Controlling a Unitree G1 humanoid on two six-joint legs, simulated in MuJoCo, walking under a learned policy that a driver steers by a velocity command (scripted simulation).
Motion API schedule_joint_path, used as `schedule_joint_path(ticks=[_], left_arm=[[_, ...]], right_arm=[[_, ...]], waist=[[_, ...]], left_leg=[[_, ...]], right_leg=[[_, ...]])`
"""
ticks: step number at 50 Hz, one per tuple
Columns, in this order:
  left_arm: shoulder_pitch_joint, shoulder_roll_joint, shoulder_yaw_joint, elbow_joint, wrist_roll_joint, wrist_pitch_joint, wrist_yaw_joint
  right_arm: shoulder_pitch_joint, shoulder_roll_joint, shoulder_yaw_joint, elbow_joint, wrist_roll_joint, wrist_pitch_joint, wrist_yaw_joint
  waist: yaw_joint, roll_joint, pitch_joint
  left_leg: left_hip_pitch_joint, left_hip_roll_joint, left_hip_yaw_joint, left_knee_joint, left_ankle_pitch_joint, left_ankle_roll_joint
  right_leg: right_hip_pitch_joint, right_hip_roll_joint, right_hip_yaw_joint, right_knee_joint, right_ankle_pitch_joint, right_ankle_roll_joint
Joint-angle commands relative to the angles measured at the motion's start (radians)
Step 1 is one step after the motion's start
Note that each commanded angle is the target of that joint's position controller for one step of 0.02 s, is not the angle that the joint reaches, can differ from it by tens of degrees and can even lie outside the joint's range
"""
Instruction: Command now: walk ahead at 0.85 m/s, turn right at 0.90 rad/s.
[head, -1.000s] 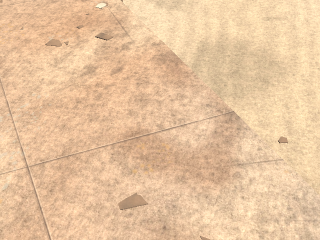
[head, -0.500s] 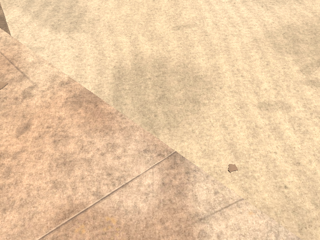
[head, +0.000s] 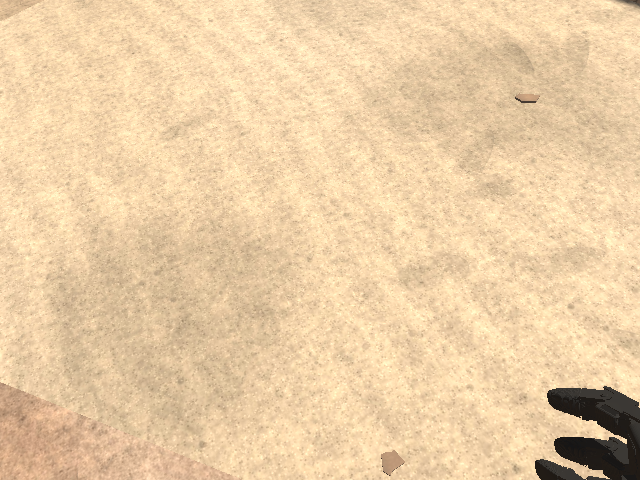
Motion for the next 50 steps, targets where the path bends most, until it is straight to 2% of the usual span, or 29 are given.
schedule_joint_path(ticks=[1,4,6,8,9,10,11,12,13,14,15,18,20,22,23,26,28,31,33,35,36,37,39,40,41,43,45,48,50], left_arm=[[-0.066,0.16,0.045,-0.064,-0.007,-0.004,0.039],[-0.01,0.159,0.051,-0.011,0.007,0.03,0.049],[-0.068,0.138,0.046,-0.013,0.031,0.04,0.06],[-0.167,0.156,0.05,-0.039,0.04,0.037,0.063],[-0.3,0.175,0.052,-0.07,0.038,0.024,0.06],[-0.342,0.13,0.042,-0.094,0.045,0.01,0.055],[0.103,-0.028,0.016,-0.042,-0.021,0.009,0.038],[0.102,0.069,0.008,-0.003,-0.019,0.008,0.025],[-0.087,0.148,0.023,-0.042,0.002,0.014,0.021],[-0.201,0.173,0.031,-0.085,0.03,0.015,0.034],[-0.261,0.167,0.032,-0.122,0.056,0.02,0.046],[-0.366,0.061,-0.005,-0.197,0.063,0.028,0.056],[-0.33,0.058,-0.01,-0.178,0.066,0.009,0.053],[-0.382,0.147,0.02,-0.184,0.058,0.004,0.049],[-0.44,0.149,0.021,-0.205,0.051,0.006,0.048],[-0.609,0.067,-0.013,-0.291,0.045,0.011,0.026],[-0.568,0.055,-0.007,-0.266,0.025,0.013,-0.005],[-0.525,0.066,0.011,-0.227,0.02,0.021,-0.006],[-0.428,0.031,0.018,-0.162,0.023,0.017,-0.002],[-0.203,0.012,0.017,-0.11,0.028,0.019,0.008],[-0.13,0.072,0.027,-0.075,0.046,0.013,0.019],[-0.129,0.111,0.046,-0.042,0.04,0.007,0.024],[-0.266,0.202,0.073,-0.052,0.064,0.007,0.034],[-0.385,0.136,0.044,-0.086,0.077,0.024,0.041],[-0.4,0.09,0.026,-0.094,0.073,0.032,0.045],[-0.373,0.128,0.023,-0.072,0.057,0.053,0.054],[-0.277,0.143,0.021,-0.037,0.059,0.072,0.08],[-0.126,0.124,0.021,-0.001,0.042,0.061,0.085],[-0.025,0.111,0.024,0.039,0.019,0.05,0.083]], right_arm=[[-0.102,-0.048,-0.018,-0.079,-0.023,-0.009,0.002],[-0.135,-0.027,-0.024,-0.108,-0.025,-0.033,0.034],[-0.022,-0.092,-0.06,-0.075,-0.017,-0.042,0.047],[0.168,-0.138,-0.09,-0.029,-0.015,-0.049,0.04],[0.385,-0.175,-0.104,0.034,-0.009,-0.054,0.038],[0.572,-0.194,-0.095,0.106,-0.001,-0.054,0.039],[0.477,-0.202,-0.075,0.126,-0.028,-0.055,0.056],[0.349,-0.124,-0.068,0.074,0.019,-0.043,0.063],[0.312,-0.093,-0.062,0.049,0.038,-0.026,0.065],[0.254,-0.113,-0.059,0.033,0.051,-0.009,0.069],[0.231,-0.152,-0.068,0.019,0.056,-0.002,0.059],[0.221,-0.172,-0.072,0.049,0.049,0.031,0.022],[0.221,-0.204,-0.082,0.048,0.009,0.068,-0.007],[0.28,-0.192,-0.09,0.049,0.031,0.08,-0.036],[0.312,-0.173,-0.083,0.042,0.044,0.082,-0.048],[0.357,-0.132,-0.083,0.06,0.067,0.148,-0.087],[0.31,-0.127,-0.084,0.033,0.043,0.191,-0.11],[0.292,-0.09,-0.077,0.017,0.048,0.198,-0.124],[0.334,-0.053,-0.063,0.029,0.057,0.185,-0.101],[0.372,0.029,-0.027,0.032,0.041,0.17,-0.062],[0.454,0.06,-0.017,-0.011,0.033,0.15,-0.039],[0.49,0.003,-0.026,-0.015,0.027,0.133,-0.031],[0.363,-0.071,-0.044,-0.079,0.022,0.13,-0.056],[0.336,-0.119,-0.061,-0.07,0.033,0.161,-0.074],[0.306,-0.155,-0.078,-0.058,0.024,0.185,-0.083],[0.249,-0.081,-0.062,-0.111,0.015,0.203,-0.086],[0.21,-0.024,-0.042,-0.151,0.028,0.195,-0.067],[0.21,0.008,-0.025,-0.161,0.043,0.187,-0.034],[0.178,0.028,-0.02,-0.189,0.045,0.184,-0.019]], waist=[[-0.028,-0.059,0.024],[0.034,-0.131,-0.05],[-0.027,-0.165,-0.122],[-0.157,-0.19,-0.159],[-0.303,-0.17,-0.186],[-0.361,0.035,-0.249],[-0.065,0.509,-0.368],[-0.077,0.332,-0.299],[-0.109,0.149,-0.224],[-0.08,-0.095,-0.188],[-0.076,-0.134,-0.162],[-0.051,-0.091,-0.13],[-0.044,-0.006,-0.264],[-0.07,-0.003,-0.275],[-0.095,-0.008,-0.251],[-0.132,0.043,-0.164],[-0.124,0.093,-0.2],[-0.126,0.084,-0.131],[-0.128,-0.034,-0.13],[-0.023,-0.097,-0.231],[-0.084,-0.212,-0.286],[-0.11,-0.198,-0.279],[-0.149,-0.187,-0.236],[-0.179,-0.09,-0.177],[-0.164,-0.008,-0.127],[-0.155,-0.054,-0.075],[-0.13,-0.12,-0.104],[-0.072,-0.173,-0.145],[-0.049,-0.154,-0.079]], left_leg=[[0.067,-0.077,0.116,-0.294,0.244,-0.031],[0.296,-0.156,0.199,-0.431,0.525,-0.003],[0.385,-0.162,0.183,-0.337,0.551,0.029],[0.535,-0.202,0.241,-0.321,0.406,0.03],[0.651,-0.181,0.251,-0.383,0.426,0.042],[0.752,-0.045,0.127,-0.476,0.633,0.1],[0.969,0.254,-0.555,-0.575,0.738,0.396],[0.902,0.237,-0.629,-0.603,0.631,0.404],[0.789,0.184,-0.508,-0.582,0.614,0.38],[0.665,0.138,-0.469,-0.609,0.49,0.351],[0.568,0.133,-0.475,-0.631,0.486,0.355],[0.351,0.029,-0.329,-0.657,0.602,0.306],[0.315,0.003,-0.286,-0.602,0.813,0.307],[0.377,-0.022,-0.36,-0.528,0.583,0.315],[0.431,-0.014,-0.415,-0.515,0.518,0.328],[0.392,-0.138,-0.393,-0.484,0.04,0.22],[0.266,-0.18,-0.406,-0.435,-0.139,0.165],[0.247,-0.21,-0.439,-0.25,-0.136,0.124],[0.101,-0.311,-0.31,0.021,-0.278,0.057],[-0.33,-0.351,-0.086,0.579,-0.609,0.019],[-0.462,-0.305,-0.084,0.824,-0.696,0.011],[-0.587,-0.24,-0.057,0.975,-0.62,-0.017],[-0.589,-0.151,0.03,1.202,-0.437,-0.089],[-0.506,-0.141,0.027,1.228,-0.381,-0.123],[-0.373,-0.147,0.046,1.223,-0.296,-0.123],[-0.338,-0.155,0.089,1.172,-0.185,-0.12],[-0.38,-0.138,0.12,1.165,-0.148,-0.117],[-0.534,-0.054,0.128,1.138,-0.114,-0.093],[-0.682,-0.015,0.116,1.159,-0.152,-0.064]], right_leg=[[-0.132,-0.144,0.211,-0.153,0.319,-0.076],[-0.192,-0.129,0.181,-0.124,0.392,-0.002],[-0.132,-0.156,0.187,-0.012,0.53,0.015],[-0.093,-0.171,0.184,0.163,0.833,0.044],[-0.094,-0.153,0.149,0.41,0.905,0.09],[-0.125,-0.055,0.092,0.884,0.314,0.141],[-0.445,0.124,0.172,1.167,-0.458,0.199],[-0.536,-0.002,0.179,1.159,-0.381,0.182],[-0.549,-0.067,0.103,1.131,-0.338,0.187],[-0.549,-0.092,0.046,1.047,-0.257,0.184],[-0.544,-0.107,0.037,0.965,-0.208,0.189],[-0.366,-0.138,0.012,0.536,-0.212,0.2],[-0.194,-0.098,-0.009,0.563,0.068,0.214],[-0.325,-0.086,0.073,0.585,0.199,0.231],[-0.427,-0.075,0.1,0.602,0.126,0.238],[-0.402,-0.037,0.1,0.154,0.232,0.244],[-0.152,-0.048,0.105,0.006,0.431,0.241],[-0.058,-0.172,0.158,-0.247,0.629,0.226],[0.195,-0.232,0.092,-0.437,0.918,0.24],[0.601,-0.409,0.065,-0.069,1.183,0.204],[0.643,-0.588,0.122,0.116,1.54,0.124],[0.635,-0.633,0.137,0.139,1.56,0.067],[0.349,-0.695,0.223,-0.003,1.117,-0.09],[0.175,-0.632,0.165,-0.082,0.942,-0.118],[0.013,-0.523,0.069,-0.101,0.883,-0.059],[-0.052,-0.4,-0.053,-0.114,0.826,0.029],[0.029,-0.373,-0.095,-0.092,0.849,0.044],[0.19,-0.387,-0.015,-0.158,0.034,0.043],[0.232,-0.451,0.108,-0.208,-0.325,0.057]])
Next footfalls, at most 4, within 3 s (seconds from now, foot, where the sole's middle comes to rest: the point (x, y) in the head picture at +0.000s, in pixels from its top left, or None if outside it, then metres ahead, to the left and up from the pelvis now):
0.18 left None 0.38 0.14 -0.77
0.68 right None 0.46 -0.08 -0.90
1.52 left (229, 407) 0.66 0.37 -0.90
1.96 right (208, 252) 1.14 0.52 -0.90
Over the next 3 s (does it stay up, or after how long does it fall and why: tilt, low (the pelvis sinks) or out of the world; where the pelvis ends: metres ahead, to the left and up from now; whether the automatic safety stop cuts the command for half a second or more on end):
stays up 1.53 0.71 -0.14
